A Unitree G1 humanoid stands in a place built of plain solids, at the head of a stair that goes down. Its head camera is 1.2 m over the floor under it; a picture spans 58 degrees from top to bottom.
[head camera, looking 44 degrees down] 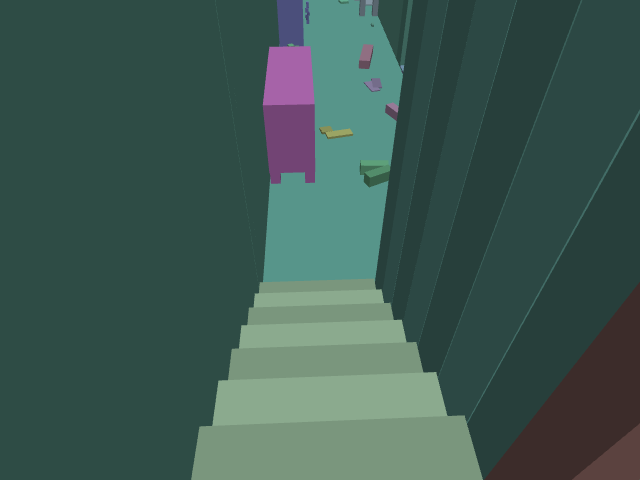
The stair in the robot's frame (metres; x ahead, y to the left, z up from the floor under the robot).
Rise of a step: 0.18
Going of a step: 0.25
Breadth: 0.85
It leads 2 degrees to the left of straight ahead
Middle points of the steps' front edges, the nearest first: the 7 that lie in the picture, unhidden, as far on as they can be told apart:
0.60 -0.04 -0.18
0.85 -0.03 -0.35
1.10 -0.02 -0.53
1.35 -0.01 -0.71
1.60 0.00 -0.88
1.85 0.01 -1.06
2.10 0.02 -1.24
